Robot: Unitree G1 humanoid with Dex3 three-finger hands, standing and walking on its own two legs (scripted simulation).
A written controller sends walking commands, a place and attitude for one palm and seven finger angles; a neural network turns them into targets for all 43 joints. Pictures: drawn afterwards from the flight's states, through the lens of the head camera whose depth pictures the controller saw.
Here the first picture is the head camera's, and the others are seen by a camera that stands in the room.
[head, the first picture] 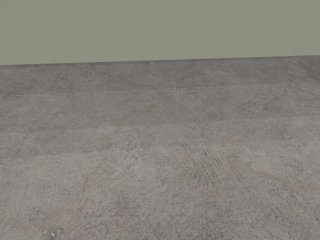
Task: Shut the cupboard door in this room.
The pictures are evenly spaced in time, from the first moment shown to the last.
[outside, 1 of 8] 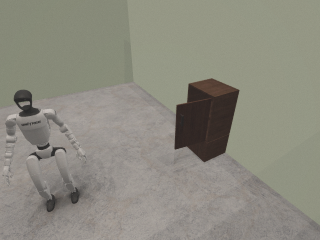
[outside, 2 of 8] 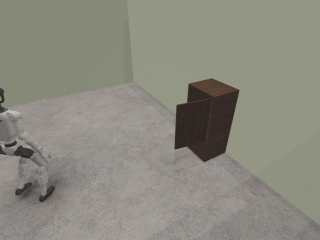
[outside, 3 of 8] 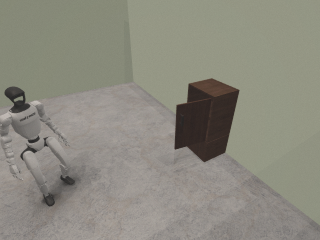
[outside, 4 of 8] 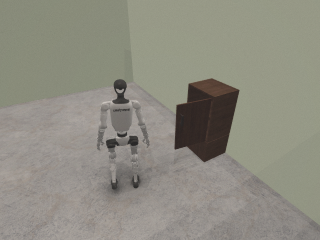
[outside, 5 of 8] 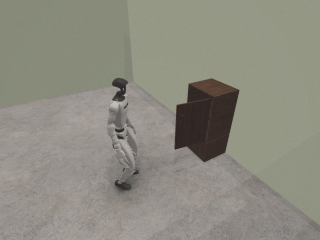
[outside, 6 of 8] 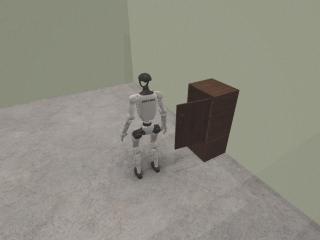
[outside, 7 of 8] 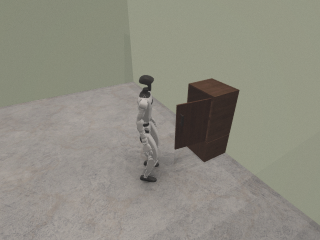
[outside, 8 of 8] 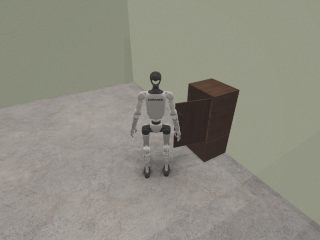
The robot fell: no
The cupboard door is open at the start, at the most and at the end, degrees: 83 83 78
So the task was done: no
